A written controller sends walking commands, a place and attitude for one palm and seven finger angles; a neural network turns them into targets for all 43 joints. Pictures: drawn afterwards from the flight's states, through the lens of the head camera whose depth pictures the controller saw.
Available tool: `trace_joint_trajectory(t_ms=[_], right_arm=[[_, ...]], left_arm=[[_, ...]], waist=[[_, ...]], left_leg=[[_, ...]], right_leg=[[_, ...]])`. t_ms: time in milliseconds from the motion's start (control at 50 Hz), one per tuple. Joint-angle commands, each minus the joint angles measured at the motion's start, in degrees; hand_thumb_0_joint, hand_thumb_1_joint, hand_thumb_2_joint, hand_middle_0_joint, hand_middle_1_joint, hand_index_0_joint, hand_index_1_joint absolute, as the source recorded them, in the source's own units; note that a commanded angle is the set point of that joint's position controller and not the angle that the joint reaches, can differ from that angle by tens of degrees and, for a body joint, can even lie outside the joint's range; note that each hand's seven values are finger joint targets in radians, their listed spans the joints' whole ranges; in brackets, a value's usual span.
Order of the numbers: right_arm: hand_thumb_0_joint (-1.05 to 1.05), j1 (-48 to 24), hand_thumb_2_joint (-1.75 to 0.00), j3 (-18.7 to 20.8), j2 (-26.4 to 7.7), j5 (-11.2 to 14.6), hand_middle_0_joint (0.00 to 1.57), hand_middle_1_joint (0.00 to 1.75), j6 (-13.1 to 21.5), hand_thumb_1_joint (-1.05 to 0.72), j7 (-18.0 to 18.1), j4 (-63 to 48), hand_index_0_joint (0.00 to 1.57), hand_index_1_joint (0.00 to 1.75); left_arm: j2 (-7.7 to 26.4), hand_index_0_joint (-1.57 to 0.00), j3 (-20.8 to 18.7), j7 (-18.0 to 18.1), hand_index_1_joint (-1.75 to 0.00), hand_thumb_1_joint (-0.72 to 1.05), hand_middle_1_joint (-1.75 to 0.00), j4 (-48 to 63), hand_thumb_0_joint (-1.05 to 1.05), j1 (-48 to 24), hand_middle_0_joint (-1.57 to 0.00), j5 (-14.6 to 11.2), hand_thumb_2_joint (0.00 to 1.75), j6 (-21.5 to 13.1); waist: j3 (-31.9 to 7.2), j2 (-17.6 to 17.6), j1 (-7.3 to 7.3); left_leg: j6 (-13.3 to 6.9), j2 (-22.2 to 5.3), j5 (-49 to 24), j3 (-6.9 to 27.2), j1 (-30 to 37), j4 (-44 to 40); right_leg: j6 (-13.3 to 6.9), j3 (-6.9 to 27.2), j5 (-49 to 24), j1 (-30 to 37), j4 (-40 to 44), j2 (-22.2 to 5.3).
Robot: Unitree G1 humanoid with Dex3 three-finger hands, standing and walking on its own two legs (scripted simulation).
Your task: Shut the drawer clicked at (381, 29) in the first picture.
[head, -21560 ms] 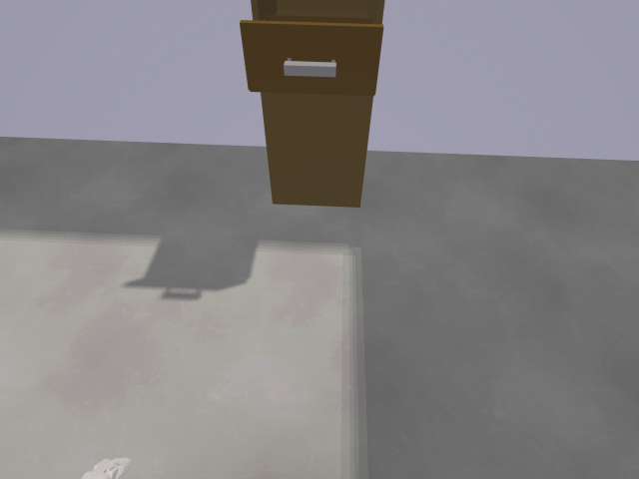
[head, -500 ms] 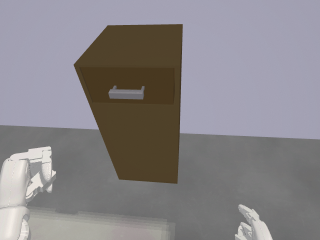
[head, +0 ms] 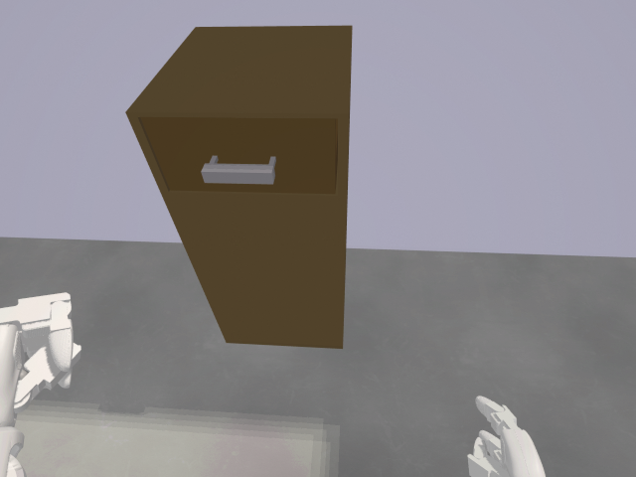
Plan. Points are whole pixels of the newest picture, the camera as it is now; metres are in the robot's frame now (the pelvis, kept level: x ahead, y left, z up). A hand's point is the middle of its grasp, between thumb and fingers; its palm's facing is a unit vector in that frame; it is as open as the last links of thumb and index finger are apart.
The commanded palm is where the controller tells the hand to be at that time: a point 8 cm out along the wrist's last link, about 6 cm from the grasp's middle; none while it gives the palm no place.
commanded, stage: step back with the hand held close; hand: left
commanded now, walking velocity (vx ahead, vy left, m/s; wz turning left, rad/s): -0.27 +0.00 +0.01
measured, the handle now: (241, 167) +0.65 +0.21 +0.02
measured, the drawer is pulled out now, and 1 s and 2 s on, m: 0.00 0.00 0.00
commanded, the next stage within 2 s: stop stepping back and stand still in 1.28 s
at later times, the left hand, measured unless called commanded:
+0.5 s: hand (4, 437) +0.12 +0.27 +0.15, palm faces +0.37 -0.79 -0.49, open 3.2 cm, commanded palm +0.06 +0.30 +0.17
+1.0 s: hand out of the picture +0.06 +0.24 +0.15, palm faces +0.28 -0.82 -0.51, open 3.2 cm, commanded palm -0.02 +0.29 +0.17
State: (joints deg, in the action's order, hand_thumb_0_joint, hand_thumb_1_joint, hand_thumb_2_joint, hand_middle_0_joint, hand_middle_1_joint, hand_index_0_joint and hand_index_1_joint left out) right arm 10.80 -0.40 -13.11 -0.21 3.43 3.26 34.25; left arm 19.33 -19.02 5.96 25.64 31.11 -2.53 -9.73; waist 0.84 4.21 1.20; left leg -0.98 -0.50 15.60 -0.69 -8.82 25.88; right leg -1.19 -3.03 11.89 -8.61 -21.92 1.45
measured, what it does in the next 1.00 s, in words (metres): walks backwards: right foot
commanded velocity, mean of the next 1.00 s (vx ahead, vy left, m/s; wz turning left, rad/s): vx -0.32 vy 0.00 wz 0.01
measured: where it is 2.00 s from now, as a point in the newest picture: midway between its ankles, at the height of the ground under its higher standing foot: outside the picture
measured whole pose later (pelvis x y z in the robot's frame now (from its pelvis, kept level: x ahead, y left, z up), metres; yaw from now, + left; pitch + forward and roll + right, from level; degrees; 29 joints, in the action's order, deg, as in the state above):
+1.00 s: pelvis -0.15 +0.01 -0.01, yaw -1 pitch +6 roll -2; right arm 6.1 0.0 -11.2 -1.4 6.7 2.6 34.8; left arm 23.5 -22.5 6.4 34.6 33.1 -1.6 -17.2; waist 3.6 0.6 1.5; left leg -2.2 -1.2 0.0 -1.3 -31.0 25.2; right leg -1.4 2.4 21.4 -11.0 -26.6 4.8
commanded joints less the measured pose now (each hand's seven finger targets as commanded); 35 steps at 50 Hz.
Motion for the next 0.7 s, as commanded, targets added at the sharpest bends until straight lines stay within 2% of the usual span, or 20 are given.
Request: trace_joint_trajectory(t_ms=[0,20,60,100,120,200,260,340,400,440,500,560,600,620,640,660,680], right_arm=[[0.0,-5.6,-0.9,3.2,-6.17,0.28,0.2,0.3,0.58,-0.9,0.46,-9.92,0.2,0.3],[0.0,-6.09,-0.9,3.29,-6.27,0.25,0.2,0.3,0.23,-0.9,0.7,-10.19,0.2,0.3],[0.0,-6.16,-0.9,3.59,-5.89,0.54,0.2,0.3,-0.58,-0.9,0.78,-11.02,0.2,0.3],[0.0,-6.02,-0.9,3.85,-6.02,0.73,0.2,0.3,-1.0,-0.9,0.99,-11.69,0.2,0.3],[0.0,-6.53,-0.9,3.89,-6.07,0.69,0.2,0.3,-1.12,-0.9,1.31,-11.84,0.2,0.3],[0.0,-5.77,-0.9,4.06,-6.35,0.7,0.2,0.3,-1.0,-0.9,1.58,-12.21,0.2,0.3],[0.0,-5.89,-0.9,4.0,-6.77,0.51,0.2,0.3,-0.44,-0.9,1.79,-12.36,0.2,0.3],[0.0,-5.5,-0.9,3.89,-7.11,0.62,0.2,0.3,0.64,-0.9,1.88,-12.55,0.2,0.3],[0.0,-4.9,-0.9,3.87,-7.27,0.71,0.2,0.3,1.38,-0.9,1.82,-12.63,0.2,0.3],[0.0,-4.67,-0.9,3.83,-7.17,0.58,0.2,0.3,1.77,-0.9,1.85,-12.68,0.2,0.3],[0.0,-3.51,-0.9,3.93,-7.06,0.26,0.2,0.3,2.3,-0.9,1.49,-11.96,0.2,0.3],[0.0,-3.08,-0.9,3.47,-6.42,0.06,0.2,0.3,2.52,-0.9,1.57,-11.03,0.2,0.3],[0.0,-3.14,-0.9,3.31,-6.62,-0.11,0.2,0.3,2.74,-0.9,1.79,-10.55,0.2,0.3],[0.0,-3.68,-0.9,3.28,-7.02,-0.14,0.2,0.3,2.9,-0.9,2.05,-10.81,0.2,0.3],[0.0,-4.21,-0.9,3.18,-7.43,-0.19,0.2,0.3,3.2,-0.9,2.19,-11.1,0.2,0.3],[0.0,-4.86,-0.9,3.27,-8.15,-0.18,0.2,0.3,3.72,-0.9,2.37,-11.41,0.2,0.3],[0.0,-4.92,-0.9,3.54,-7.9,-0.35,0.2,0.3,4.1,-0.9,2.49,-11.42,0.2,0.3]], left_arm=[[9.59,-1.4,-6.64,1.08,-1.6,0.9,-1.6,12.38,0.0,3.51,-1.4,-0.57,0.9,-3.89],[10.36,-1.4,-7.33,1.2,-1.6,0.9,-1.6,13.13,0.0,4.2,-1.4,-0.61,0.9,-3.97],[11.38,-1.4,-8.64,1.61,-1.6,0.9,-1.6,14.17,0.0,5.71,-1.4,-0.69,0.9,-3.96],[12.31,-1.4,-9.5,1.89,-1.6,0.9,-1.6,16.32,0.0,6.18,-1.4,-0.79,0.9,-4.11],[13.1,-1.4,-10.09,1.99,-1.6,0.9,-1.6,16.9,0.0,6.28,-1.4,-0.87,0.9,-4.15],[12.12,-1.4,-9.2,2.14,-1.6,0.9,-1.6,17.68,0.0,6.75,-1.4,-0.44,0.9,-4.35],[11.7,-1.4,-8.99,2.12,-1.6,0.9,-1.6,17.01,0.0,6.0,-1.4,0.13,0.9,-4.58],[10.93,-1.4,-8.84,2.1,-1.6,0.9,-1.6,16.55,0.0,3.9,-1.4,1.0,0.9,-5.23],[10.57,-1.4,-8.59,2.27,-1.6,0.9,-1.6,16.42,0.0,2.61,-1.4,1.5,0.9,-5.83],[10.77,-1.4,-8.55,2.35,-1.6,0.9,-1.6,17.67,0.0,1.32,-1.4,1.83,0.9,-6.14],[10.86,-1.4,-8.18,2.75,-1.6,0.9,-1.6,18.47,0.0,0.78,-1.4,1.7,0.9,-6.9],[11.44,-1.4,-7.92,3.6,-1.6,0.9,-1.6,20.05,0.0,0.69,-1.4,0.99,0.9,-7.44],[11.62,-1.4,-8.28,4.18,-1.6,0.9,-1.6,20.25,0.0,1.44,-1.4,0.9,0.9,-7.95],[12.0,-1.4,-8.62,4.34,-1.6,0.9,-1.6,21.18,0.0,1.52,-1.4,0.99,0.9,-8.07],[11.91,-1.4,-9.35,4.42,-1.6,0.9,-1.6,21.04,0.0,2.25,-1.4,1.37,0.9,-8.37],[11.9,-1.4,-10.11,4.41,-1.6,0.9,-1.6,21.43,0.0,2.26,-1.4,2.19,0.9,-8.86],[12.23,-1.4,-11.17,4.32,-1.6,0.9,-1.6,21.22,0.0,2.15,-1.4,3.14,0.9,-9.23]], waist=[[-8.4,-1.69,-0.71],[-9.5,-1.46,-0.49],[-11.51,-3.46,-0.38],[-12.98,-3.32,-0.36],[-12.95,-2.55,-0.16],[-10.93,0.35,-0.44],[-7.99,2.39,-0.33],[-4.74,0.49,-0.73],[-3.16,-1.98,-1.22],[-2.85,-3.77,-1.44],[-2.91,-7.32,-1.9],[-3.67,-8.0,-2.27],[-3.99,-4.83,-2.43],[-3.65,-1.14,-2.38],[-3.0,3.7,-2.18],[-3.62,9.66,-1.75],[-4.44,12.05,-1.03]], left_leg=[[-1.21,-2.52,-22.11,2.92,-1.16,-2.09],[-1.08,-2.65,-24.27,3.21,-1.41,-2.18],[-0.93,-3.03,-26.12,3.48,-2.37,-1.89],[-0.74,-3.25,-27.58,3.91,-3.3,-1.6],[-0.78,-3.26,-27.87,4.08,-3.59,-2.0],[-1.25,-4.59,-24.38,5.41,-7.24,-3.97],[-2.55,-6.28,-15.54,7.22,-14.3,-7.51],[-4.4,-7.05,3.89,8.41,-25.62,-10.19],[-5.04,-6.3,13.78,8.51,-29.37,-9.2],[-4.76,-4.85,15.85,7.94,-28.62,-6.26],[-3.32,-2.11,14.89,6.36,-21.13,1.46],[-1.66,-0.58,9.8,5.04,-12.21,7.13],[-1.79,-1.62,10.3,6.44,-11.46,4.46],[-2.34,-3.18,12.35,8.85,-14.57,-0.15],[-3.69,-6.26,16.59,12.23,-21.49,-7.14],[-5.78,-10.86,24.49,17.7,-32.03,-15.56],[-7.3,-14.21,28.5,21.24,-38.66,-19.5]], right_leg=[[0.28,5.02,-21.62,3.29,-0.17,-6.5],[0.38,4.45,-22.62,3.95,-0.98,-6.22],[0.67,4.19,-24.59,4.97,-2.51,-5.99],[0.75,4.03,-26.1,5.63,-4.17,-5.85],[0.99,3.86,-25.73,5.12,-4.52,-5.57],[1.62,3.37,-19.62,3.85,-6.79,-3.91],[2.06,3.39,-12.89,5.13,-9.85,-2.64],[2.18,4.76,-9.63,9.03,-12.13,-2.55],[1.93,6.85,-6.18,7.99,-10.87,-3.4],[1.34,9.14,-2.2,5.18,-7.52,-4.64],[-0.6,13.0,9.68,-5.46,0.72,-7.85],[-2.3,13.17,14.5,-15.28,4.42,-10.61],[-1.53,10.45,14.97,-16.42,2.75,-9.25],[-0.63,8.59,14.31,-14.03,-0.14,-7.06],[0.86,6.34,11.98,-8.04,-5.92,-3.79],[2.2,4.2,6.39,2.48,-17.0,0.15],[2.83,3.57,2.62,8.98,-25.4,2.24]])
